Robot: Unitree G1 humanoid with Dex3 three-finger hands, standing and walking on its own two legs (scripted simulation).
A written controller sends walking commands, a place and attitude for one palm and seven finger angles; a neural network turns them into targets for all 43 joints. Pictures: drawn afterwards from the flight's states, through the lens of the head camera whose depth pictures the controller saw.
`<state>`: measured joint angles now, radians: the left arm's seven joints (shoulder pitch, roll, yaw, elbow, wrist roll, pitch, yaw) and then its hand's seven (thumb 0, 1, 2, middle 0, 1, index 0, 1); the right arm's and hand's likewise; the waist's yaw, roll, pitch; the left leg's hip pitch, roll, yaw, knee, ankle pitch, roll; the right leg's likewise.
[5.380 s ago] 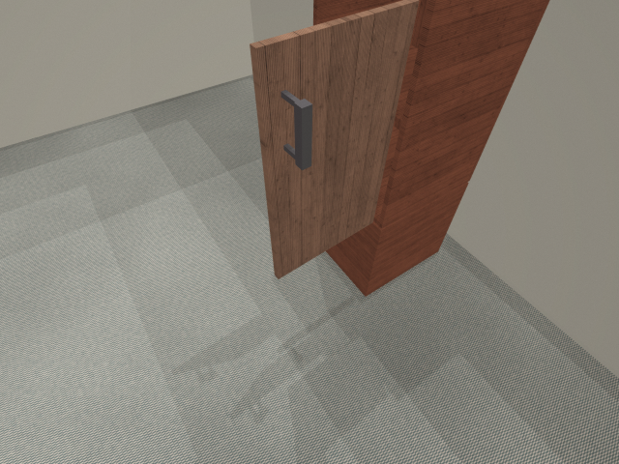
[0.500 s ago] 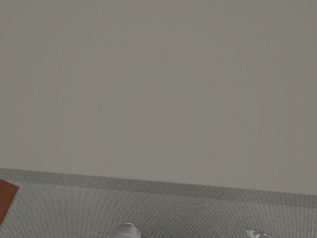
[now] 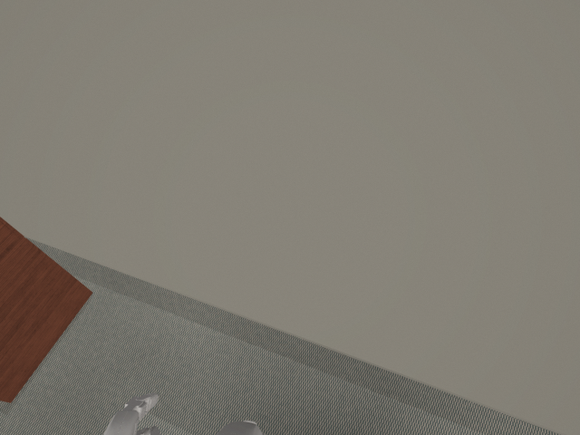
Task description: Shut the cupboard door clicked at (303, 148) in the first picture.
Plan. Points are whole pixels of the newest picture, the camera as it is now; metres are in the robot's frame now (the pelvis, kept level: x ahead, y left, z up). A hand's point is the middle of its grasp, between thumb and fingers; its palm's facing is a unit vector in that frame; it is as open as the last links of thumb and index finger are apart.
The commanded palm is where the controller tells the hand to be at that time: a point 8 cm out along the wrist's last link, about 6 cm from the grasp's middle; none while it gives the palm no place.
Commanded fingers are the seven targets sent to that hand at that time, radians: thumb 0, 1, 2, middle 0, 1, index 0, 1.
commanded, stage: turn to face it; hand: left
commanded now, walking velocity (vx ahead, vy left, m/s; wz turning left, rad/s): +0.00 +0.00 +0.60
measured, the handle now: out of the picture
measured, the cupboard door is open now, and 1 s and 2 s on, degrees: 93 93 93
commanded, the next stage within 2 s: take the last steps up to it in 1.94 s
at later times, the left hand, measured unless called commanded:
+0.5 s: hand out of the picture +0.03 +0.23 -0.16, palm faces +0.34 -0.90 -0.25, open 7.4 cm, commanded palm none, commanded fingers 0.00 0.90 0.90 -0.20 -0.30 -0.20 -0.30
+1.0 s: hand out of the picture -0.04 +0.18 -0.18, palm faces +0.63 -0.75 -0.21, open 7.4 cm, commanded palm none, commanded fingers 0.00 0.90 0.90 -0.20 -0.30 -0.20 -0.30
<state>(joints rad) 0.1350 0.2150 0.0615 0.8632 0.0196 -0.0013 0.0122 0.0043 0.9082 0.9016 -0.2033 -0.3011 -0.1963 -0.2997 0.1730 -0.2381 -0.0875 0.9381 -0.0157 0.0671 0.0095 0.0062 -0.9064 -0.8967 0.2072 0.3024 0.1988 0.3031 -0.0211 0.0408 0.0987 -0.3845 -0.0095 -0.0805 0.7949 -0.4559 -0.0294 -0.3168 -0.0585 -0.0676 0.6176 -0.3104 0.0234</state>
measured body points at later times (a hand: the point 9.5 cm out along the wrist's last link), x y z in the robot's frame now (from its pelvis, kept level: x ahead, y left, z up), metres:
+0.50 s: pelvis +0.02 +0.00 +0.01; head +0.07 +0.03 +0.45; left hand +0.02 +0.28 -0.14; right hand +0.18 -0.22 -0.13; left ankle -0.01 +0.12 -0.72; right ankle +0.05 -0.14 -0.67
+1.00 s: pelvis +0.04 -0.01 +0.00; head +0.08 +0.05 +0.44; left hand -0.07 +0.22 -0.16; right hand +0.30 -0.14 -0.13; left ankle -0.02 +0.08 -0.73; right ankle +0.09 -0.14 -0.70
